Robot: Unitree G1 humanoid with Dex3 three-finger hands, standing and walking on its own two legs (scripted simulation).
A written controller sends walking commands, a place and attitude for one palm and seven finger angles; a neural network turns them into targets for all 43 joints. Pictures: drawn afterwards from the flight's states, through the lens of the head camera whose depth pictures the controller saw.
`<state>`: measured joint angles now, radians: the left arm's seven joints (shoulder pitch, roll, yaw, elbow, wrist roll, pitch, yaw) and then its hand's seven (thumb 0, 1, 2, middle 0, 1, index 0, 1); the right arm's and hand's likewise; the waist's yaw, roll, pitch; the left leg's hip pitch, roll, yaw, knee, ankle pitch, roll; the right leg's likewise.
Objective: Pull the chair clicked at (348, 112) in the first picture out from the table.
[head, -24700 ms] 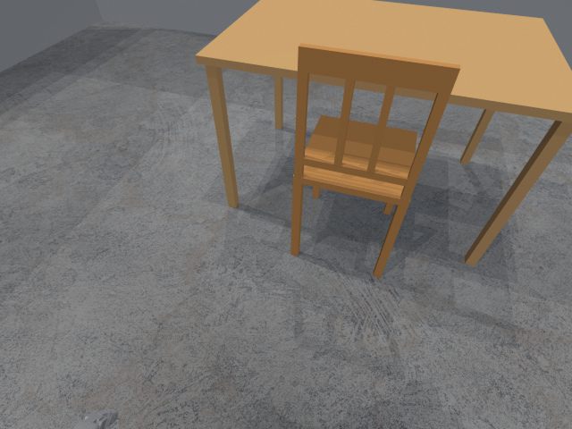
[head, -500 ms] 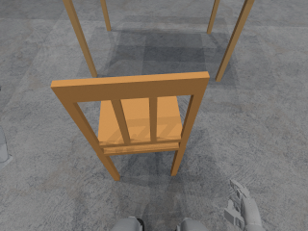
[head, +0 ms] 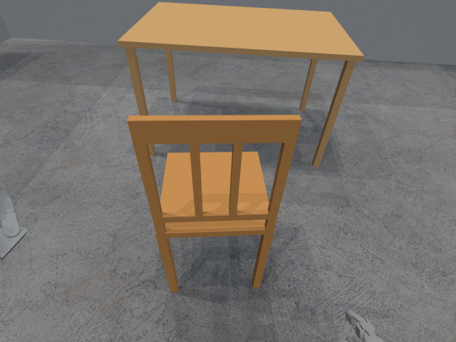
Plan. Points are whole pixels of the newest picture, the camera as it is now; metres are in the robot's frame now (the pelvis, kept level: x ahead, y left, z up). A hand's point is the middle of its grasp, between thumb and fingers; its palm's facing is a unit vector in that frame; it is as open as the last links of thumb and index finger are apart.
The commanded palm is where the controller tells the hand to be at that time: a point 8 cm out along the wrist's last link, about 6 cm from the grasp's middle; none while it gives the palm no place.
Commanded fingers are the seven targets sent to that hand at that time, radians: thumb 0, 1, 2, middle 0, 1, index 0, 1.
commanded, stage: stop stepping back and stand still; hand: left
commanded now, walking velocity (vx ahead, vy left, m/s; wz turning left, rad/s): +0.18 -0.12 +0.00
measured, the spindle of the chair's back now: (196, 182) +0.54 +0.10 -0.07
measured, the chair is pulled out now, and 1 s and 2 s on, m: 0.69 0.69 0.69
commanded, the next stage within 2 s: let the arm hang, fingers relaxed in 1.68 s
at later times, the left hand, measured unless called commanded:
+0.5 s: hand out of the picture +0.08 +0.32 +0.21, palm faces +0.47 -0.77 -0.43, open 7.5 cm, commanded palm +0.01 +0.37 +0.20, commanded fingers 0.00 0.90 0.90 -0.20 -0.30 -0.20 -0.30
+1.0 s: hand out of the picture +0.00 +0.34 +0.19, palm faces +0.40 -0.75 -0.52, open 7.5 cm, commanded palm -0.07 +0.38 +0.20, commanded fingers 0.00 0.90 0.90 -0.20 -0.30 -0.20 -0.30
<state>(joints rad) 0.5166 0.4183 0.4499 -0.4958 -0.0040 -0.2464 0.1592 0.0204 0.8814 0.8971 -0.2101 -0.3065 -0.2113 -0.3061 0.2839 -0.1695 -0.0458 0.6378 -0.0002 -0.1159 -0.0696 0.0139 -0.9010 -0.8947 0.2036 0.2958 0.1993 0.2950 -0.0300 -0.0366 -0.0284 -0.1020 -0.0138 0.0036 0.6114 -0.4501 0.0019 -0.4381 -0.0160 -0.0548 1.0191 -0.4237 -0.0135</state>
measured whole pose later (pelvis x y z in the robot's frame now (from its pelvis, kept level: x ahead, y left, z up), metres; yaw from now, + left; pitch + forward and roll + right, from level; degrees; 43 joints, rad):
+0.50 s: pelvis -0.12 +0.06 +0.00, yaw +3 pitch -3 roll -3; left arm 0.42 0.47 0.47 -0.52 -0.03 -0.24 0.12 0.02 0.88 0.90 -0.21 -0.31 -0.21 -0.31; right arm 0.28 -0.16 0.01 0.64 0.00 -0.07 -0.02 0.01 -0.90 -0.89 0.21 0.30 0.20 0.30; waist -0.05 0.00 0.00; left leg -0.27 -0.04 0.03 0.75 -0.43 0.10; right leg -0.47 0.07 -0.10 1.07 -0.35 -0.05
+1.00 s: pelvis -0.22 +0.08 -0.01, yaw -2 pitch -4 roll +0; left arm 0.50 0.51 0.51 -0.49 -0.04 -0.24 0.13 0.02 0.88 0.90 -0.21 -0.31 -0.21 -0.31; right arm 0.25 -0.19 -0.01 0.63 0.01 -0.07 -0.04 0.01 -0.90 -0.89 0.20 0.30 0.20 0.29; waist -0.05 -0.03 0.04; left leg -0.34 -0.08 0.05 0.78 -0.38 0.10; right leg -0.50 0.06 0.00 1.19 -0.41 -0.03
